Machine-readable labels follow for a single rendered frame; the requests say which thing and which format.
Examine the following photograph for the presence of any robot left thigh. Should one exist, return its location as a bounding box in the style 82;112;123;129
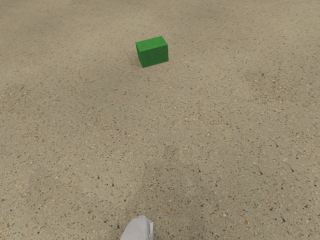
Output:
120;217;154;240

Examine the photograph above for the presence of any carton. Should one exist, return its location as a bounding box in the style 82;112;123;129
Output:
135;36;169;68

